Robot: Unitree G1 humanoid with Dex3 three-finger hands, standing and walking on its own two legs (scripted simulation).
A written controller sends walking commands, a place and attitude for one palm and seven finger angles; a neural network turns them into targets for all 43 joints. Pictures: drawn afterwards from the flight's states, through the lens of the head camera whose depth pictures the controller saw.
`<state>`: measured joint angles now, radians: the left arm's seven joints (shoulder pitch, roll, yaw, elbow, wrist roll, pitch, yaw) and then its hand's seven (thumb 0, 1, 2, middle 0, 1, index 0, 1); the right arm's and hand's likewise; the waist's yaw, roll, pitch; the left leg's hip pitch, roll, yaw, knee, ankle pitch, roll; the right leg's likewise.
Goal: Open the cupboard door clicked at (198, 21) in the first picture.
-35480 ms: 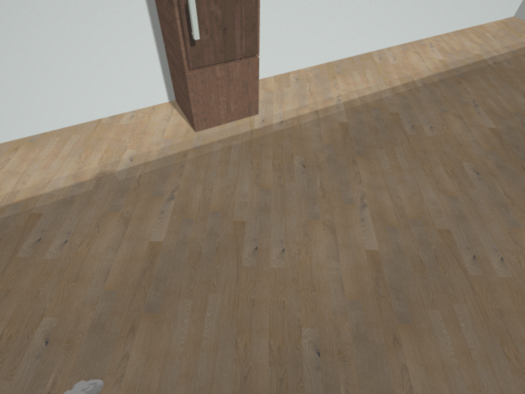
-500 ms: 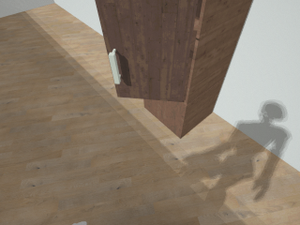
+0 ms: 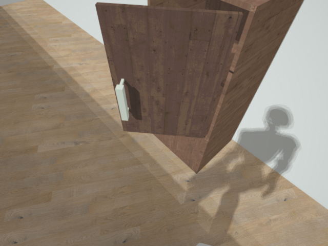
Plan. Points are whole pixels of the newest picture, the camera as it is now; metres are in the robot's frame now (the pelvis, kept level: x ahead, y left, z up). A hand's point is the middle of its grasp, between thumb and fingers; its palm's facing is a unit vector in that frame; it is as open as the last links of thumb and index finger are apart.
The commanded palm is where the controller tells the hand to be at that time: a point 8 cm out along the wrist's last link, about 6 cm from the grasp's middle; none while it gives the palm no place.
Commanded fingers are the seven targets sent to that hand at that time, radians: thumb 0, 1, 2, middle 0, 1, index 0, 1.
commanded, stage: come to a stop and stand still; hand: left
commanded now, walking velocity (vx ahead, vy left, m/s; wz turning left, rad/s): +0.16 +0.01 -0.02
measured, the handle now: (124, 100) +0.64 +0.20 -0.09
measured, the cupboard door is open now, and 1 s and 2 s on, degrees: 42 42 42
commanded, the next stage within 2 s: look again from close up in 1.14 s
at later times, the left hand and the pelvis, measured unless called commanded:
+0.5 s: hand (105, 231) +0.18 +0.18 -0.18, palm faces +0.04 -0.97 -0.25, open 7.3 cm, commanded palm none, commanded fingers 0.00 0.90 0.90 -0.20 -0.30 -0.20 -0.30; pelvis +0.10 -0.02 -0.01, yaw +1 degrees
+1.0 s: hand out of the picture +0.10 +0.23 -0.16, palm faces -0.02 -0.96 -0.28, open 7.3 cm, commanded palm none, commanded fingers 0.00 0.90 0.90 -0.20 -0.30 -0.20 -0.30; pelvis +0.09 +0.03 -0.01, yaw -2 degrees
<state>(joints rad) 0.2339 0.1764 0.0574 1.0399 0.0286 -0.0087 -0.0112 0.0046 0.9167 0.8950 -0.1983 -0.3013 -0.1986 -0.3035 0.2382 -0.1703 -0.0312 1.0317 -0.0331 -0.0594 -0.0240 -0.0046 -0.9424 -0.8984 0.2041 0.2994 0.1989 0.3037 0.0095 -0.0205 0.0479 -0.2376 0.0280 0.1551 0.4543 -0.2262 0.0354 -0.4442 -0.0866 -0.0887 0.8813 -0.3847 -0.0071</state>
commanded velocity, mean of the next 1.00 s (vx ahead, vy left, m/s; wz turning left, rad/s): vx -0.11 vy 0.02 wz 0.00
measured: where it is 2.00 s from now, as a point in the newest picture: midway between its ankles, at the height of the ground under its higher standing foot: outside the picture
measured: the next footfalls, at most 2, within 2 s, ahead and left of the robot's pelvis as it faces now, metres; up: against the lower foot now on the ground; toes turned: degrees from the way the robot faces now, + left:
right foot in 0.10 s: +0.12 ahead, -0.12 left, +0.00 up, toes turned -1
left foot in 0.70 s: +0.14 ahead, +0.11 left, +0.00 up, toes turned +2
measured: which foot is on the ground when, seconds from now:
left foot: down 0.00-0.48, up 0.50-0.68, down 0.70-1.00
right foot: up 0.00-0.08, down 0.10-1.00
